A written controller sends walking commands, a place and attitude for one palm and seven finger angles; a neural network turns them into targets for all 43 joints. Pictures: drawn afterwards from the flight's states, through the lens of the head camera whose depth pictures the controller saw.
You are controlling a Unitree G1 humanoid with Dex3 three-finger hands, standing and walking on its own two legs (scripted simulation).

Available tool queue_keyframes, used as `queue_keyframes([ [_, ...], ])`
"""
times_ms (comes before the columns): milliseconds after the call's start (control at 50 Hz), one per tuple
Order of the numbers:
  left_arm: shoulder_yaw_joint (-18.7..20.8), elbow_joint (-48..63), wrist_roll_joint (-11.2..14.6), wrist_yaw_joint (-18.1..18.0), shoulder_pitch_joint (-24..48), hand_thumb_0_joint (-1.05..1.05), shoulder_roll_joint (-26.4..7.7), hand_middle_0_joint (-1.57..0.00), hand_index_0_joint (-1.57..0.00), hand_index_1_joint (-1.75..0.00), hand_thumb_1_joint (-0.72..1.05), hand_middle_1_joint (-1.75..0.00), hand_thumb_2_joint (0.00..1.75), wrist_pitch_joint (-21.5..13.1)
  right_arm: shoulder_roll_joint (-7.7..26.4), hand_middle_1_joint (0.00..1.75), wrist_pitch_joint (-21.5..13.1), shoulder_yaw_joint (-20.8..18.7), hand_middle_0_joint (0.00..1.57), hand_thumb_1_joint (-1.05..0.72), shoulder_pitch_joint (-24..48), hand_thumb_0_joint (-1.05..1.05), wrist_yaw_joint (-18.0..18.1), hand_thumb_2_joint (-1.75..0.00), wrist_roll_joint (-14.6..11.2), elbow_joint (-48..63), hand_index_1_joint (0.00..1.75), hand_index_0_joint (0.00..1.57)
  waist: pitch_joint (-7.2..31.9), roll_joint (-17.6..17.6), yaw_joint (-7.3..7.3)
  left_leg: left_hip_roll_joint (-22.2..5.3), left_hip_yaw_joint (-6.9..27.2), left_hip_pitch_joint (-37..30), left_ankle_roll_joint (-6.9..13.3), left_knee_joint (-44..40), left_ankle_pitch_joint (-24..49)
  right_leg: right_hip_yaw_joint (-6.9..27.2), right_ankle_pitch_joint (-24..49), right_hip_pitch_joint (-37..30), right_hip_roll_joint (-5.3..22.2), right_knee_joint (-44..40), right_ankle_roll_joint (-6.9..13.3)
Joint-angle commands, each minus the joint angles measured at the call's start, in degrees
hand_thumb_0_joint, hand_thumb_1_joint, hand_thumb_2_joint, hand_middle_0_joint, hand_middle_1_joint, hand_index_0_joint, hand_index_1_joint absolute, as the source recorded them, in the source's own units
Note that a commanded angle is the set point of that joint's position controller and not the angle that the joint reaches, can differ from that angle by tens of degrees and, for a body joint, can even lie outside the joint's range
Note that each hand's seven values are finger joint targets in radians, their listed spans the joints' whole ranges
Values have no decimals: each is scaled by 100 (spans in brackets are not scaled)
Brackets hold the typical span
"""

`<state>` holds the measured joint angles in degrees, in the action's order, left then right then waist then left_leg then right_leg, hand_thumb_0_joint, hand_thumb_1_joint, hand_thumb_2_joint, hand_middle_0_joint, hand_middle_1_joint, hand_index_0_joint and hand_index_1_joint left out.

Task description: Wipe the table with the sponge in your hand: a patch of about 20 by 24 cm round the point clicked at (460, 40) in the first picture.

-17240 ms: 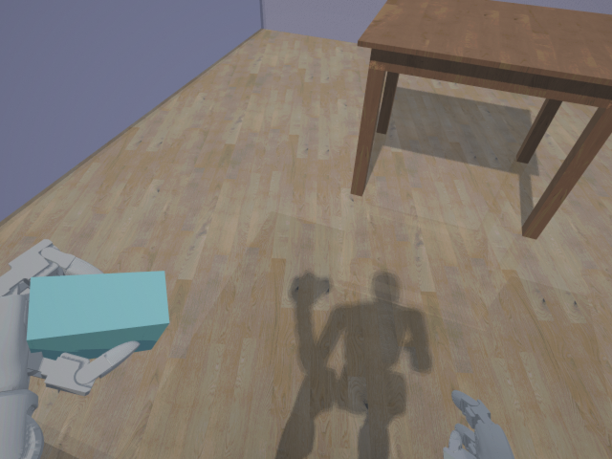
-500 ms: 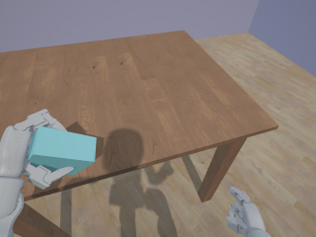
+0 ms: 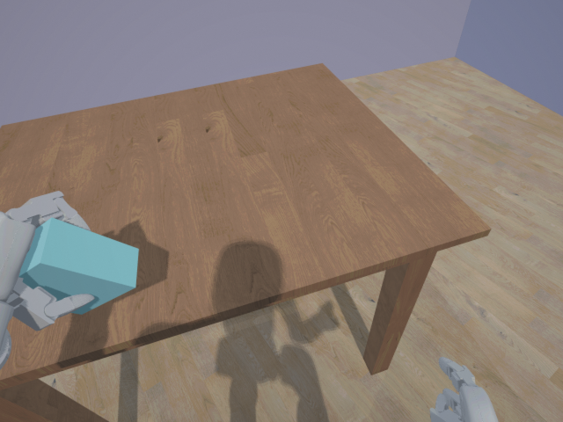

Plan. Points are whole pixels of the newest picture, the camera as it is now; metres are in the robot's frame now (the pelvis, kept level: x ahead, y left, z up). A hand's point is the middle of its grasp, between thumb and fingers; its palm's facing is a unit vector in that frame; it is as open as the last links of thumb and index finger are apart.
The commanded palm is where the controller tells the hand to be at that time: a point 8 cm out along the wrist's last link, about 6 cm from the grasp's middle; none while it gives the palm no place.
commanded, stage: turn the palm down, sponge in hand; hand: left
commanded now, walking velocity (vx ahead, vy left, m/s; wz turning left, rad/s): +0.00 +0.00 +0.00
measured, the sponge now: (82, 275) +0.23 +0.27 +0.15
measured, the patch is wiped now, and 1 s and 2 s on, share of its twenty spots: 0.00 0.00 0.00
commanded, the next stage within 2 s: move the sponge above the wiping area in 1.36 s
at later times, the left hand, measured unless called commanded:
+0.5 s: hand (30, 259) +0.22 +0.31 +0.18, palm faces +0.23 -0.25 -0.94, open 9.6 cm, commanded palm +0.19 +0.31 +0.24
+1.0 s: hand (19, 273) +0.21 +0.32 +0.18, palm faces +0.15 -0.06 -0.99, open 9.6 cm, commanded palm +0.17 +0.31 +0.25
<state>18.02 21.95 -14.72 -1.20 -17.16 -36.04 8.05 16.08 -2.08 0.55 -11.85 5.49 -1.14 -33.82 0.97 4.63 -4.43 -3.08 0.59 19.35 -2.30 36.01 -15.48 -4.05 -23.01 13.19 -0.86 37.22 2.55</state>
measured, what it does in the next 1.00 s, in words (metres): stands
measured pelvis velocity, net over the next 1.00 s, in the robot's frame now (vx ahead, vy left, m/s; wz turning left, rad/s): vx -0.02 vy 0.03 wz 0.01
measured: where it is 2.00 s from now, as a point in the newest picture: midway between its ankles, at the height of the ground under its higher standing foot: outside the picture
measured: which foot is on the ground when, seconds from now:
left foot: down 0.00-1.00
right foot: down 0.00-1.00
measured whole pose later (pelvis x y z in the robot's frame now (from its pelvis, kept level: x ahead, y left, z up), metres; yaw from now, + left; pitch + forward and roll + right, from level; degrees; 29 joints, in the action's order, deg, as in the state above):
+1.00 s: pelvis -0.02 +0.03 +0.02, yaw +0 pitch -5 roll +0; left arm 0.3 20.5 -45.1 6.1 -5.0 -36.2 23.7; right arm 14.7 2.1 4.9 1.1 4.3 -2.2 -36.3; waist -1.0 7.2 -8.5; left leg -1.0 -0.3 12.4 -0.5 25.5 -8.5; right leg -3.5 -16.0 6.6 1.0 27.2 0.7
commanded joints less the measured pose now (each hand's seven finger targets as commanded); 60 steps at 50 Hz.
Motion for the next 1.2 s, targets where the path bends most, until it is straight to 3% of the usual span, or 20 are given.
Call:
queue_keyframes([
  [0,888,1394,-242,-140,568,0,-1463,-120,-120,-160,10,-160,130,37,495,30,-273,-206,20,-90,874,0,73,-90,-35,1198,30,20,961,-265,-66,383,-335,-756,435,-42,1647,303,2954,95,259,-686,-365],
  [140,1067,1613,-728,-289,569,0,-1740,-120,-120,-160,10,-160,130,286,489,30,-237,-204,20,-90,1099,0,103,-90,-84,1159,30,20,994,-174,-149,387,-338,-867,407,-21,1954,315,3241,52,174,-635,-286],
  [160,770,1702,-788,-318,721,0,-1455,-120,-120,-160,10,-160,130,335,448,30,-200,-185,20,-90,1012,0,88,-90,-63,1210,30,20,1083,-66,-82,374,-321,-857,407,-54,2024,187,3185,55,194,-621,-285],
  [240,902,1420,-1043,-347,752,0,-1717,-120,-120,-160,10,-160,130,776,474,30,-79,-129,20,-90,1344,0,71,-90,-118,1147,30,20,981,-26,-209,348,-274,-873,359,-231,1948,256,2879,-15,132,-734,-210],
  [260,539,1512,-1101,-309,896,0,-1404,-120,-120,-160,10,-160,130,857,442,30,-48,-101,20,-90,1294,0,63,-90,-116,1203,30,20,1032,-79,-123,327,-272,-870,369,-265,2006,148,2913,-53,161,-731,-228],
  [340,358,1292,-1428,-74,1193,0,-1566,-120,-120,-160,10,-160,130,1269,440,30,47,15,20,-90,1741,0,71,-90,-192,1160,30,20,787,21,-209,323,-192,-983,354,-562,1654,212,2253,46,77,-965,-164],
  [460,-194,1567,-1961,172,1829,0,-1393,-120,-120,-160,10,-160,130,1321,354,30,63,157,20,-90,1971,0,72,-90,-156,1176,30,20,875,97,-179,306,-59,-1192,357,-918,1447,116,1691,-39,64,-1179,-98],
  [540,29,1386,-2310,150,2071,0,-1731,-120,-120,-160,10,-160,130,1368,365,30,80,190,20,-90,2304,0,54,-90,-149,1056,30,20,872,320,-339,306,54,-1296,321,-1175,1161,210,1261,-173,-18,-1343,14],
  [560,-308,1430,-2354,148,2211,0,-1396,-120,-120,-160,10,-160,130,1354,323,30,78,196,20,-90,2203,0,45,-90,-141,1069,30,20,950,295,-248,287,32,-1326,324,-1183,1222,110,1285,-216,33,-1320,-9],
  [640,-202,1068,-2585,204,2342,0,-1626,-120,-120,-160,10,-160,130,1553,349,30,122,234,20,-90,2569,0,23,-90,-155,949,30,20,801,248,-389,327,111,-1271,306,-1395,903,247,1023,-305,-34,-1477,55],
  [660,-520,1085,-2637,235,2505,0,-1363,-120,-120,-160,10,-160,130,1560,340,30,132,243,20,-90,2481,0,9,-90,-156,960,30,20,857,185,-300,317,72,-1261,305,-1397,951,144,1049,-322,24,-1448,22],
  [740,-595,1019,-2895,415,2674,0,-1474,-120,-120,-160,10,-160,130,1703,321,30,146,270,20,-90,2804,0,-30,-90,-177,934,30,20,770,278,-394,359,132,-1275,335,-1516,771,276,914,-344,-37,-1523,85],
  [760,-844,1004,-2916,447,2665,0,-1232,-120,-120,-160,10,-160,130,1660,313,30,127,251,20,-90,2642,0,-38,-90,-176,932,30,20,838,117,-304,342,98,-1275,336,-1469,819,158,924,-346,14,-1479,40],
  [840,-579,999,-3134,518,2664,0,-1565,-120,-120,-160,10,-160,130,1619,323,30,119,259,20,-90,2824,0,-57,-90,-153,909,30,20,802,119,-412,384,125,-1309,367,-1495,755,379,854,-368,-45,-1579,99],
  [860,-808,975,-3159,505,2654,0,-1323,-120,-120,-160,10,-160,130,1572,304,30,105,247,20,-90,2685,0,-62,-90,-147,889,30,20,909,56,-333,374,48,-1341,368,-1424,875,253,908,-374,20,-1543,53],
  [940,-473,914,-3310,441,2761,0,-1661,-120,-120,-160,10,-160,130,1504,317,30,89,242,20,-90,2826,0,-103,-90,-121,846,30,20,843,145,-434,415,108,-1376,370,-1411,942,467,927,-379,-40,-1633,133],
  [960,-735,850,-3285,416,2760,0,-1361,-120,-120,-160,10,-160,130,1463,295,30,75,223,20,-90,2687,0,-112,-90,-124,829,30,20,899,49,-353,401,24,-1400,374,-1339,1060,318,1010,-383,28,-1601,79],
  [1040,-500,769,-3236,412,2755,0,-1572,-120,-120,-160,10,-160,130,1473,317,30,38,212,20,-90,2855,0,-126,-90,-120,816,30,20,795,75,-449,437,66,-1418,370,-1358,1043,526,1036,-380,-4,-1686,122],
  [1060,-796,781,-3216,409,2759,0,-1287,-120,-120,-160,10,-160,130,1430,301,30,29,196,20,-90,2692,0,-120,-90,-126,806,30,20,848,24,-339,424,-24,-1427,384,-1304,1113,373,1107,-382,61,-1654,53],
  [1180,-713,631,-3218,434,2673,0,-1375,-120,-120,-160,10,-160,130,1366,344,30,-1,152,20,-90,2586,0,-122,-90,-102,738,30,20,818,-33,-360,423,-8,-1425,385,-1329,1096,391,1111,-385,72,-1693,44],
])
